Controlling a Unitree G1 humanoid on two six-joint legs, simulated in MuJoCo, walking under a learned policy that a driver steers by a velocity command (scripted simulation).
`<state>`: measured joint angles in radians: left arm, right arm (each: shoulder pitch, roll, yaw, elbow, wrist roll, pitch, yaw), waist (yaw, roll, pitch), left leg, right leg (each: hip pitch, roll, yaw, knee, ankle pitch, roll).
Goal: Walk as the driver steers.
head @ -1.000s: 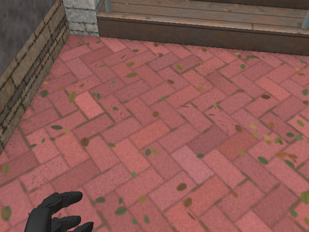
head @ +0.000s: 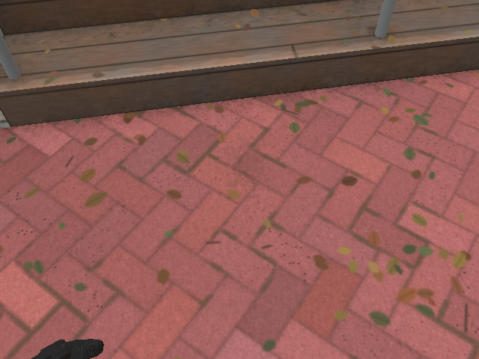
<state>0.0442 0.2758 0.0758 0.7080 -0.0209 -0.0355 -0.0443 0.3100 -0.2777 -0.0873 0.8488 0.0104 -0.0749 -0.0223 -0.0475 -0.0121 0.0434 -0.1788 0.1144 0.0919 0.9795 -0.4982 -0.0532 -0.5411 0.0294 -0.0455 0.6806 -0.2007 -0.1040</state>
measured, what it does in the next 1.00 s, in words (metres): walks ahead, turning left: left foot, then right foot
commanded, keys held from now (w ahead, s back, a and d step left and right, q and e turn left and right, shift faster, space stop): w+q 0.92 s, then w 0.08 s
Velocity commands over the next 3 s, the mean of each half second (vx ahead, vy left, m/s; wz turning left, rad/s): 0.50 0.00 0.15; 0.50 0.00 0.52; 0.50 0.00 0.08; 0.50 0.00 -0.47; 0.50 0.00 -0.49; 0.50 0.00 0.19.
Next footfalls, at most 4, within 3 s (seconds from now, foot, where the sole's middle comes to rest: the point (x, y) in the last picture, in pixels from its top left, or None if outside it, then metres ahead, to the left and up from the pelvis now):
0.52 left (194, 355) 0.44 0.13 -0.75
0.98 right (234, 245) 0.76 0.02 -0.75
1.42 left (138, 232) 0.82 0.31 -0.75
1.90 right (177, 152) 1.14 0.20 -0.75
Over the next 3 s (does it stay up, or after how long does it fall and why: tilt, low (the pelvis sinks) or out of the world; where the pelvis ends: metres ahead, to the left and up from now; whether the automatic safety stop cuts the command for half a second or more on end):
stays up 1.63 0.33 0.20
